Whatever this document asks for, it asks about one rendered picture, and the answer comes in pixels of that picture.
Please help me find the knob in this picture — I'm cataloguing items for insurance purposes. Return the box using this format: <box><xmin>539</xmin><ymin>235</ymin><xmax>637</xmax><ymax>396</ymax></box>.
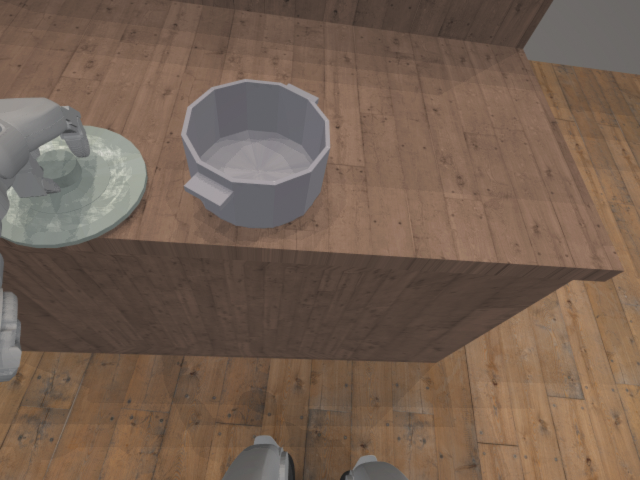
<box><xmin>36</xmin><ymin>150</ymin><xmax>82</xmax><ymax>188</ymax></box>

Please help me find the robot left hand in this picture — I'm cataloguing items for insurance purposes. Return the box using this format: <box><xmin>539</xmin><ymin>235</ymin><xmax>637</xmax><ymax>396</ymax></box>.
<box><xmin>0</xmin><ymin>98</ymin><xmax>90</xmax><ymax>198</ymax></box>

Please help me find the pot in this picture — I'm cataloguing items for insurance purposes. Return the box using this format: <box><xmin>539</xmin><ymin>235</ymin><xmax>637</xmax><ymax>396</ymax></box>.
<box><xmin>181</xmin><ymin>79</ymin><xmax>330</xmax><ymax>228</ymax></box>

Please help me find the robot right shin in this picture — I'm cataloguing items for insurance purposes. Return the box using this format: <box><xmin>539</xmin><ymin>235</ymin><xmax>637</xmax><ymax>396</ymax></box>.
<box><xmin>353</xmin><ymin>455</ymin><xmax>377</xmax><ymax>470</ymax></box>

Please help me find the table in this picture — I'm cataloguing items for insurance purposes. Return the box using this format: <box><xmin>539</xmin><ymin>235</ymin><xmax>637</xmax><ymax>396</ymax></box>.
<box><xmin>0</xmin><ymin>0</ymin><xmax>624</xmax><ymax>363</ymax></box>

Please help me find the robot left forearm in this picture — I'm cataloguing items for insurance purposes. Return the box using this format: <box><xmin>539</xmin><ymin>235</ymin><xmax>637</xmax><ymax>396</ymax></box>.
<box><xmin>0</xmin><ymin>119</ymin><xmax>29</xmax><ymax>288</ymax></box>

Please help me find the robot left upper arm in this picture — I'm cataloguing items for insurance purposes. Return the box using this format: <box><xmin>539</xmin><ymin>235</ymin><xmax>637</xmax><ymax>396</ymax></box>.
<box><xmin>0</xmin><ymin>288</ymin><xmax>22</xmax><ymax>382</ymax></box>

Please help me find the lid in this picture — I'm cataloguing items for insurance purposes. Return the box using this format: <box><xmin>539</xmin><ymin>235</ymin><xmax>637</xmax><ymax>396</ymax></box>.
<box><xmin>1</xmin><ymin>126</ymin><xmax>148</xmax><ymax>248</ymax></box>

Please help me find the left robot thigh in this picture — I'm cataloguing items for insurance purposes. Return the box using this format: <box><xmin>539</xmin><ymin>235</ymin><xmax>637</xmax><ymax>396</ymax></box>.
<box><xmin>222</xmin><ymin>444</ymin><xmax>289</xmax><ymax>480</ymax></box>

